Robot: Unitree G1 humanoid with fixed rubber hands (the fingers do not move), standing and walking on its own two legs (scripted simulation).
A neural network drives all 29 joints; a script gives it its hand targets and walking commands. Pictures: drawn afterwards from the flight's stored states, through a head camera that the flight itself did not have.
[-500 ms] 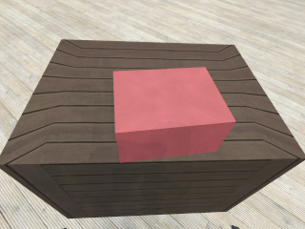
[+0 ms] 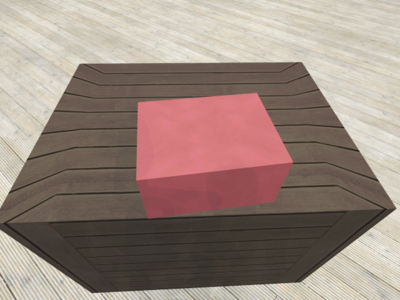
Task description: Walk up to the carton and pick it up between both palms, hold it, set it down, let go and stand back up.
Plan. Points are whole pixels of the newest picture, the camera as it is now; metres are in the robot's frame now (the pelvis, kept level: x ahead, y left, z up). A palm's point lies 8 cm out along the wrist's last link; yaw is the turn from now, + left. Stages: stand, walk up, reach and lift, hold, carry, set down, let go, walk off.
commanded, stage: walk up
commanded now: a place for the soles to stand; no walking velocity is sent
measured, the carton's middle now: (205, 152) +0.45 -0.01 +0.02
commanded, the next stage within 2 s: none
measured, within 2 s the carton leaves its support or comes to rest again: neither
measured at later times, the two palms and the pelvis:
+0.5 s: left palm out of the picture +0.10 +0.25 -0.13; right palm out of the picture +0.01 -0.30 -0.12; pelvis +0.01 -0.03 -0.01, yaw +0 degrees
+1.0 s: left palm out of the picture +0.03 +0.18 -0.14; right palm out of the picture +0.10 -0.35 -0.13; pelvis -0.01 -0.09 -0.02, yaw +9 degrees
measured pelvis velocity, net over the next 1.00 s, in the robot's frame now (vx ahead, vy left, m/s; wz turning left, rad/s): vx -0.01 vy -0.09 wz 0.16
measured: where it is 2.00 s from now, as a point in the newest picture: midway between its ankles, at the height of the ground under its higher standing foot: outside the picture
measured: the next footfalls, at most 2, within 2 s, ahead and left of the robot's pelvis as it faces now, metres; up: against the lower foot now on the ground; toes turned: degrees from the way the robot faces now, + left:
right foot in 0.60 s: +0.07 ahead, -0.19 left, +0.00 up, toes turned +8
left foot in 1.00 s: +0.02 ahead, +0.02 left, +0.00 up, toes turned +10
